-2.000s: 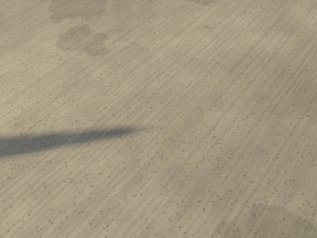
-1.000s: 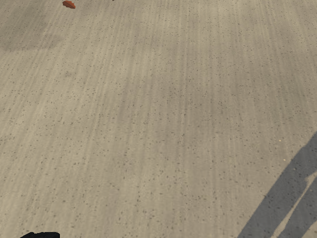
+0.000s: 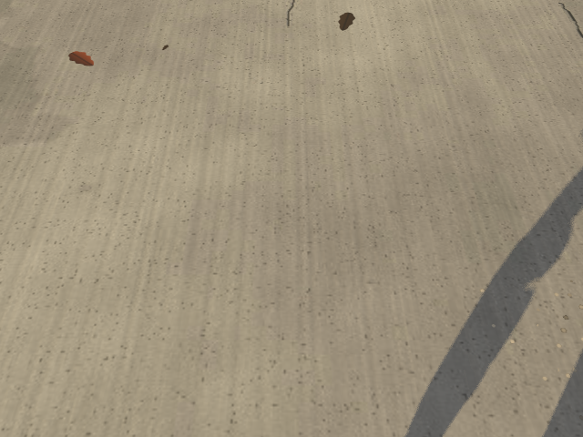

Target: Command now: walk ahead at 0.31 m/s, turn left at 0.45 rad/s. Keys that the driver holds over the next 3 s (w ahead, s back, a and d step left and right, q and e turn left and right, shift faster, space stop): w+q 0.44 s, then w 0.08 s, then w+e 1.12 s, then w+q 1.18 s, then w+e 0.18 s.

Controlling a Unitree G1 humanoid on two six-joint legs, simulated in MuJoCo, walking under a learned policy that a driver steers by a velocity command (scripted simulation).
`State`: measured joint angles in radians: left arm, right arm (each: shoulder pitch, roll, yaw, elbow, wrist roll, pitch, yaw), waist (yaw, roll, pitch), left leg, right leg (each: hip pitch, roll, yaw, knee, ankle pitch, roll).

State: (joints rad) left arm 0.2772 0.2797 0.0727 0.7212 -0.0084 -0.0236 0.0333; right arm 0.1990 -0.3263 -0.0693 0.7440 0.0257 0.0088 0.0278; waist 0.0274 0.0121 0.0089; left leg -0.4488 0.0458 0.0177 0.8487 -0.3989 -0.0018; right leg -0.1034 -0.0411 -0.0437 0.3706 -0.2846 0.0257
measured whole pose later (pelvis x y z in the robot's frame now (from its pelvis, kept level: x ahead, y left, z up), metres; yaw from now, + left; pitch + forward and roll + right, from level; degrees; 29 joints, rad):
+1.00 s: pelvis +0.47 +0.14 +0.00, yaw +10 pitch +1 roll -2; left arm 0.41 0.29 0.06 0.80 -0.03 -0.05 0.01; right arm 0.02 -0.28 -0.01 0.62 0.00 -0.10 0.02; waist 0.12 0.03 0.04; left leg -0.51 0.02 -0.11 0.51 -0.03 -0.04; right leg -0.08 0.09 0.18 0.37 -0.31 -0.03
